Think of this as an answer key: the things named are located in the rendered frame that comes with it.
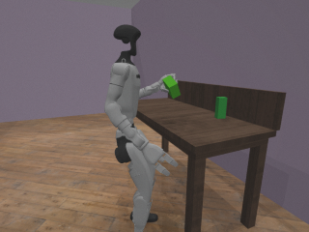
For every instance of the left robot foot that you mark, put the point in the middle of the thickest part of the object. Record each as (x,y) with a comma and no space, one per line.
(152,217)

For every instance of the table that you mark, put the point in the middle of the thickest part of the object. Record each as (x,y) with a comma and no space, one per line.
(188,122)

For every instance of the right robot upper arm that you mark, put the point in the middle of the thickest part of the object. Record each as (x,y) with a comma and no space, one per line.
(118,75)

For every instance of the right robot shin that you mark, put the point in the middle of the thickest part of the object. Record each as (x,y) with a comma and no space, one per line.
(140,213)

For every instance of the sponge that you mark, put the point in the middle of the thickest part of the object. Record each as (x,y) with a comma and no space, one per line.
(172,86)

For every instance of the left robot hand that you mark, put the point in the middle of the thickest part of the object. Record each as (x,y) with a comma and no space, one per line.
(161,83)

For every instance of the robot right forearm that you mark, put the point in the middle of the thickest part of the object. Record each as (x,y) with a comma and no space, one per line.
(121,122)

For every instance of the robot left forearm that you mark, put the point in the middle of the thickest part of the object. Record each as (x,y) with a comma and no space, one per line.
(147,91)

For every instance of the right robot hand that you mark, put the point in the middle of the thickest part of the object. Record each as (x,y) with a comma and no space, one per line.
(152,153)

